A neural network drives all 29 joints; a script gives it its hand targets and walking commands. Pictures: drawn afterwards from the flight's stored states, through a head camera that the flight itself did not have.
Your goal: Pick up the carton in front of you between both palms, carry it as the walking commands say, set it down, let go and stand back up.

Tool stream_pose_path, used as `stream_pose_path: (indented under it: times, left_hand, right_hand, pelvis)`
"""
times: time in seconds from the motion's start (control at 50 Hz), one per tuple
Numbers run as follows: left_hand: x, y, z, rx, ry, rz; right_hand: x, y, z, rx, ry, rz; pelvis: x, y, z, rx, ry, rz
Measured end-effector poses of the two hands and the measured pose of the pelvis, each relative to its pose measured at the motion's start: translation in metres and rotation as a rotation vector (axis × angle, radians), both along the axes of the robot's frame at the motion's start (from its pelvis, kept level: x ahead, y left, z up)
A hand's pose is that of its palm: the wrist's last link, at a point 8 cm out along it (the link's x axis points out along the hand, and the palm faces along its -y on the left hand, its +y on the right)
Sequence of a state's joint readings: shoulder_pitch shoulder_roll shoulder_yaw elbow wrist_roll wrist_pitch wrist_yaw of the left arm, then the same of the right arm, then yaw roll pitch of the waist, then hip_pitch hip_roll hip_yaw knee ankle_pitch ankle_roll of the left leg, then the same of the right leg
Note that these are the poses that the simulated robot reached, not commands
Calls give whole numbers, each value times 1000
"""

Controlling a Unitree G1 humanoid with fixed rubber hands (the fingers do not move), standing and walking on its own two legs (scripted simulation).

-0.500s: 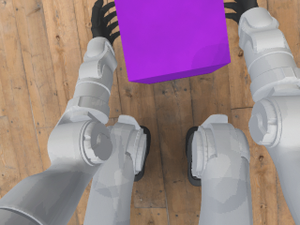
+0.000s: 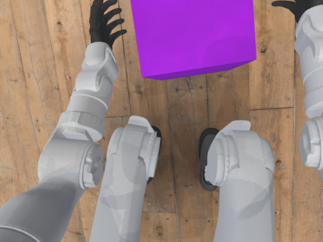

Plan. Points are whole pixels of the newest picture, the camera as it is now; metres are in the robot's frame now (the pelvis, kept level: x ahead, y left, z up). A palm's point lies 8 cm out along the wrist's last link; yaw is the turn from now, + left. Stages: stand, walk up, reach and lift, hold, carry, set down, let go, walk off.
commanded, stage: set down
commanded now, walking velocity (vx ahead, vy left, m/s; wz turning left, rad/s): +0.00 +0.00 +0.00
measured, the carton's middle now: (190, 30) +0.52 -0.04 -0.25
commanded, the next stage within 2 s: let go in 0.92 s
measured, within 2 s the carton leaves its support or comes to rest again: neither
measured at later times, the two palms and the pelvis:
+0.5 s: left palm (52, 18) +0.48 +0.13 +0.02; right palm out of the picture +0.53 -0.25 +0.01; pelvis +0.02 +0.00 +0.13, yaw -1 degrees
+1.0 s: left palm out of the picture +0.48 +0.13 +0.16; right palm out of the picture +0.53 -0.27 +0.16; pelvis +0.05 -0.01 +0.26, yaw -4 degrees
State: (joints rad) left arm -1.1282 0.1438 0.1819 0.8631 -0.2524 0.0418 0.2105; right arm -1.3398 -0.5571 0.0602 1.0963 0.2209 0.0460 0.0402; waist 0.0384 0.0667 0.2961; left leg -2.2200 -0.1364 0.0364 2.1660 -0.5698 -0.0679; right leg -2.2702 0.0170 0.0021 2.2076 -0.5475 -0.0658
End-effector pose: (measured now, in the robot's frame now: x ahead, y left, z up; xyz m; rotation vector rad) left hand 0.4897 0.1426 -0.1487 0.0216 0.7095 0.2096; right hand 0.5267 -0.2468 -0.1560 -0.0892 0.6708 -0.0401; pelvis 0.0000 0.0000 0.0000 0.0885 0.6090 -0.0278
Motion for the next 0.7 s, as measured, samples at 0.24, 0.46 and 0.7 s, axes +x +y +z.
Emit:
stream_pose_path:
  times: [0.24, 0.46, 0.7]
  left_hand:
    - [-10, -15, 88, -7, -26, 23]
    - [-7, -12, 154, 6, -38, 23]
    - [-12, -9, 228, 12, -50, 33]
  right_hand:
    - [-3, -2, 93, -6, 17, 2]
    - [1, -7, 155, -2, 2, 15]
    - [2, -15, 232, -4, 1, 24]
  pelvis:
    - [6, 2, 68, -7, 86, -8]
    - [15, 2, 123, 2, 149, -21]
    - [24, -5, 187, 2, 157, -38]
